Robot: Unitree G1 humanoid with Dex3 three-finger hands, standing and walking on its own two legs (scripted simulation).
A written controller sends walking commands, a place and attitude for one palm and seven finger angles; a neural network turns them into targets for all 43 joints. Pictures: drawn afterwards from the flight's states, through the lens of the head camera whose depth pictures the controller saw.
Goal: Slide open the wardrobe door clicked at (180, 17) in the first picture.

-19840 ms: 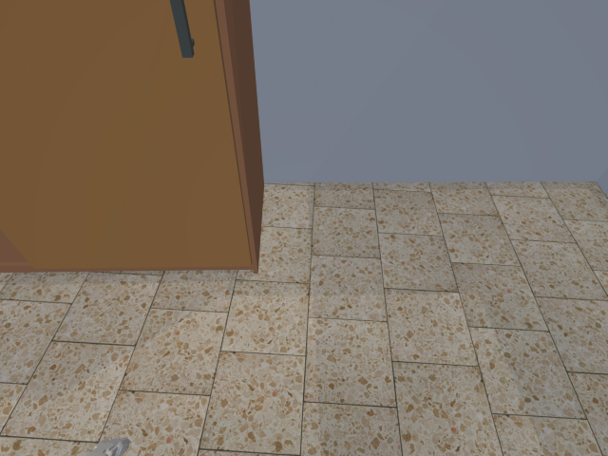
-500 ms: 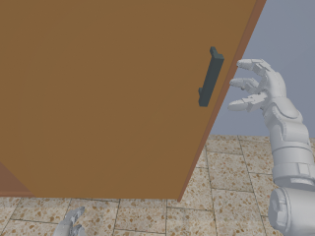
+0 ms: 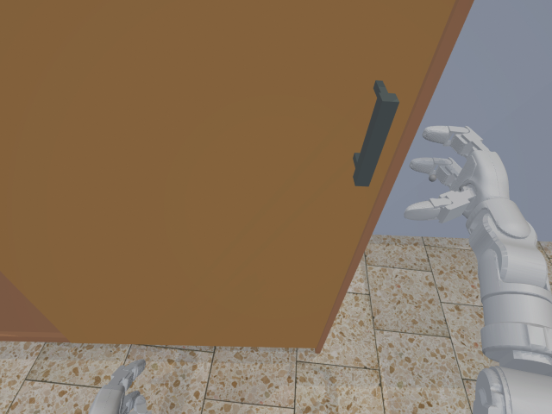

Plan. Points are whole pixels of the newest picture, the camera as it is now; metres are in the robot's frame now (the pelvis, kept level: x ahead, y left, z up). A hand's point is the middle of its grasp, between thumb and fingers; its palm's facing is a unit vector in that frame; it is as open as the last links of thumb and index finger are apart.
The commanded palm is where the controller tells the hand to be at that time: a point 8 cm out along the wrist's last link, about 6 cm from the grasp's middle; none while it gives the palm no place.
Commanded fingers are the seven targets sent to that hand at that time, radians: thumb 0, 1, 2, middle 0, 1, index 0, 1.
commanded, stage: move the hooked fingers beside the handle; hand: right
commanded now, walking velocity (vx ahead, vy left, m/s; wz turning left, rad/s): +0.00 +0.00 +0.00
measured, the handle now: (370, 135) +0.47 -0.09 +0.20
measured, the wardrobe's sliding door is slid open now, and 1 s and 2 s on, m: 0.00 0.00 0.00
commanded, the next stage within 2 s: none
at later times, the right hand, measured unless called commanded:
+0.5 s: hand (435, 150) +0.42 -0.16 +0.22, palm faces -0.02 +1.00 -0.03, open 14.0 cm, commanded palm +0.39 -0.22 +0.20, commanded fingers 0.00 0.50 -0.30 0.30 1.20 0.30 1.20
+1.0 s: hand (433, 147) +0.43 -0.16 +0.22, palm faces -0.04 +1.00 +0.00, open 13.8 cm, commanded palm +0.39 -0.22 +0.20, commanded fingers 0.00 0.50 -0.30 0.30 1.20 0.30 1.20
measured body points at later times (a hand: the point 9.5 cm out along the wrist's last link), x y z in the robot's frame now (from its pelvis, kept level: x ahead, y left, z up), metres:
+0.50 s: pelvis +0.00 +0.00 +0.00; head -0.01 +0.02 +0.45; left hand +0.12 +0.25 -0.10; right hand +0.41 -0.22 +0.22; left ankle +0.01 +0.09 -0.74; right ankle -0.02 -0.09 -0.74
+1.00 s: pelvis +0.00 +0.00 +0.00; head -0.01 +0.01 +0.45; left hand +0.14 +0.24 -0.10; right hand +0.42 -0.22 +0.22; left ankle +0.01 +0.09 -0.74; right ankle -0.02 -0.09 -0.74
